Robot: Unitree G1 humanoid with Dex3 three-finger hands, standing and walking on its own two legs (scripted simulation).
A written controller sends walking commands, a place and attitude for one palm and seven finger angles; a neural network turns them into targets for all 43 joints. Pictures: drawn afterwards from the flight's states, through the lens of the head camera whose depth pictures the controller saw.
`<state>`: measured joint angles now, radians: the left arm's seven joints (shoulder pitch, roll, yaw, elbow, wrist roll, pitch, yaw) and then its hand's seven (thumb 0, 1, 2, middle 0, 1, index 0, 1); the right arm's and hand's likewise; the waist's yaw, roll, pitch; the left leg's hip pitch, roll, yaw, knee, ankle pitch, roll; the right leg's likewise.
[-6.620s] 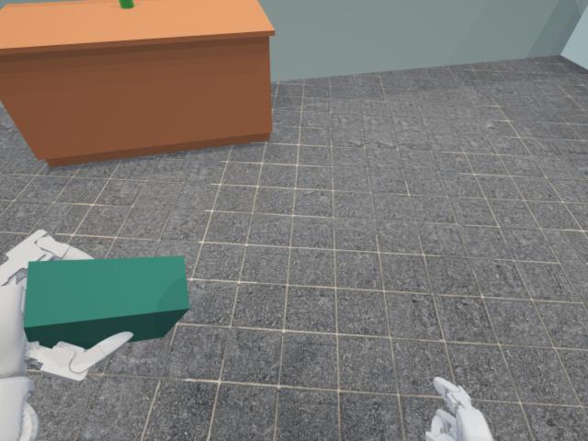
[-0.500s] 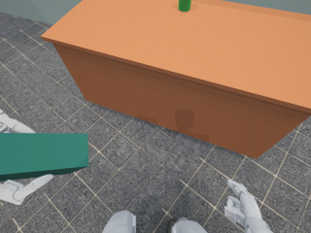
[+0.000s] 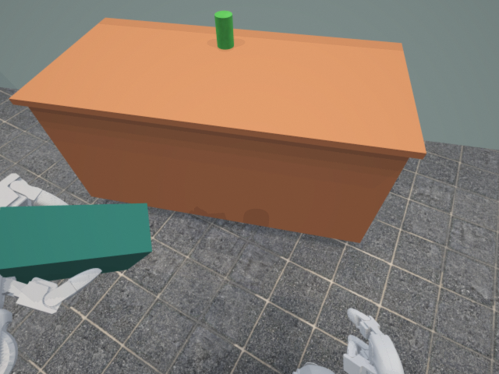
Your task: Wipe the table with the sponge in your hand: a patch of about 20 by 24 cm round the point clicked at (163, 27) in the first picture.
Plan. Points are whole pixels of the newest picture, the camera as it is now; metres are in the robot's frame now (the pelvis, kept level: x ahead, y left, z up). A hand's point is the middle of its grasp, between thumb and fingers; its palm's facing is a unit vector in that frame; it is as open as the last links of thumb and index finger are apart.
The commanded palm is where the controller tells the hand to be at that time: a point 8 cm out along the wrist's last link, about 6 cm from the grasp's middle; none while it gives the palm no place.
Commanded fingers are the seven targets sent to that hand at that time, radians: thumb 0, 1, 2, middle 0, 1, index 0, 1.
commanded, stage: turn to face it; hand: left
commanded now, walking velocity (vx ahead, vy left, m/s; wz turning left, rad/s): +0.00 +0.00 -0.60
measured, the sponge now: (99, 243) +0.22 +0.22 +0.15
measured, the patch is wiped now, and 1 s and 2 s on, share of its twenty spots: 0.00 0.00 0.00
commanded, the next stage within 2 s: take the last steps up to it in 0.78 s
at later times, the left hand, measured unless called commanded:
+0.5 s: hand (171, 250) +0.21 +0.12 +0.18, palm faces +0.13 -0.84 -0.52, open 10.2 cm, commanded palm +0.17 +0.17 +0.18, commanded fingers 0.00 0.10 1.30 -1.20 -1.60 -1.20 -1.60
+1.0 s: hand (265, 319) +0.16 +0.01 +0.17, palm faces -0.12 -0.83 -0.55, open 10.2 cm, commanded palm +0.12 +0.09 +0.18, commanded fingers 0.00 0.10 1.30 -1.20 -1.60 -1.20 -1.60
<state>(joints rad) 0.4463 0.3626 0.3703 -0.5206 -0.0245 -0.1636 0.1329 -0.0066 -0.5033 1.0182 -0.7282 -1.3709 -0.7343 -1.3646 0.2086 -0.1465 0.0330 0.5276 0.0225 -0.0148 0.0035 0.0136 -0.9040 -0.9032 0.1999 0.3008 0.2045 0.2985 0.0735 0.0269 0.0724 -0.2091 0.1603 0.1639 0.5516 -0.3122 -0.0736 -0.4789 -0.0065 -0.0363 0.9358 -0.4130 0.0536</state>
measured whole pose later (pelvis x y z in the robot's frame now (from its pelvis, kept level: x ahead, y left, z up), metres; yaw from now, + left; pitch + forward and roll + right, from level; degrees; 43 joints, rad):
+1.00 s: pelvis -0.15 -0.08 +0.00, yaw -27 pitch +1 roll +1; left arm 0.54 0.41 0.39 -0.55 -0.03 -0.20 0.13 -0.01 -0.50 1.02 -0.73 -1.37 -0.73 -1.37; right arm 0.14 -0.21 0.00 0.60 0.02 -0.01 -0.02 0.02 -0.90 -0.90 0.20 0.30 0.21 0.30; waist -0.06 0.02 0.12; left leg -0.45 0.05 0.05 1.02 -0.45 -0.06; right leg -0.34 0.01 -0.04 0.54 -0.21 -0.05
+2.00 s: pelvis -0.05 -0.05 +0.00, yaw -25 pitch +0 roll +0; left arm 0.48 0.38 0.38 -0.54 -0.01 -0.22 0.15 -0.01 -0.51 1.02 -0.73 -1.37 -0.74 -1.37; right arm 0.20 -0.15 0.00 0.61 0.02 -0.12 -0.04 0.01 -0.91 -0.90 0.20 0.30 0.20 0.30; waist -0.01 -0.01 0.08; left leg -0.23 0.05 0.16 0.53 -0.30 0.02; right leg -0.40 -0.07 -0.14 0.81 -0.43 0.02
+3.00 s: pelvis +0.19 -0.02 +0.01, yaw -24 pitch +0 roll +3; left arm 0.46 0.33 0.36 -0.43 -0.01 -0.23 0.13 -0.01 -0.51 1.02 -0.73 -1.37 -0.74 -1.37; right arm 0.19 -0.23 -0.01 0.66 0.01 -0.06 -0.04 0.02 -0.90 -0.90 0.20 0.30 0.21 0.30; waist 0.00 0.00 0.06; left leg -0.50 0.05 0.06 1.05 -0.37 -0.02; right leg -0.23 -0.09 -0.17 0.52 -0.29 -0.04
